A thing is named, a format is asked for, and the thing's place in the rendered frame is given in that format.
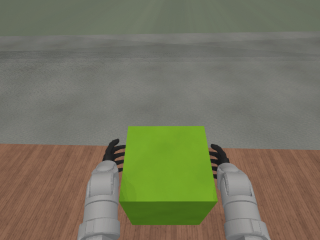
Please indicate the robot left hand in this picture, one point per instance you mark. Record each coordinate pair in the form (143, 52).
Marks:
(111, 149)

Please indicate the left robot forearm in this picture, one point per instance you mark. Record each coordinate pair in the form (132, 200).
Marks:
(100, 219)

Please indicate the robot right hand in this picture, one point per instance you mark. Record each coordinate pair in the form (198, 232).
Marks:
(221, 158)

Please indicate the carton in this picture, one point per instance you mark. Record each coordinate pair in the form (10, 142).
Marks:
(167, 176)

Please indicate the right robot forearm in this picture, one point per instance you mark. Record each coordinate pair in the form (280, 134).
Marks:
(242, 217)

